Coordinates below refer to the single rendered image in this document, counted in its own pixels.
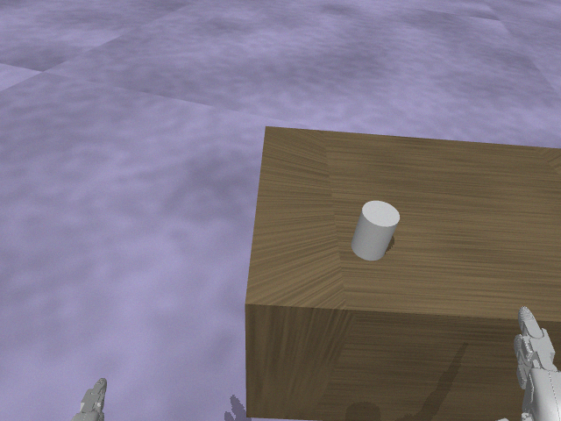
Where can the can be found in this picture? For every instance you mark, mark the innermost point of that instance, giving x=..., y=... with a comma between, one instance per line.
x=374, y=230

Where can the right robot hand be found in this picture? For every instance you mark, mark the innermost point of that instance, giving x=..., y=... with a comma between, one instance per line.
x=535, y=372

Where can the left robot hand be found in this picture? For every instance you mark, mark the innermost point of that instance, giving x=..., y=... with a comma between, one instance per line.
x=92, y=403

